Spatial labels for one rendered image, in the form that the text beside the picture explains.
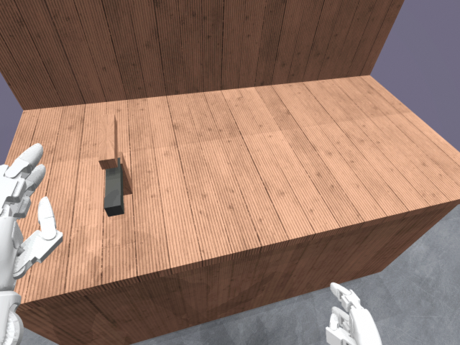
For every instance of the tap lever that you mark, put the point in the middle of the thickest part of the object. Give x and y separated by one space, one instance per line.
114 197

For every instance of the left robot forearm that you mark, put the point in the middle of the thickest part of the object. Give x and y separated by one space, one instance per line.
11 325

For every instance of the left robot hand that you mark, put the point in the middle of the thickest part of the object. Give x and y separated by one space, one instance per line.
17 184

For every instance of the counter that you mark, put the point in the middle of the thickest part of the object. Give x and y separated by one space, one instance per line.
261 160

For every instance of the right robot hand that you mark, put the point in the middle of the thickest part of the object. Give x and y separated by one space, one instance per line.
358 327

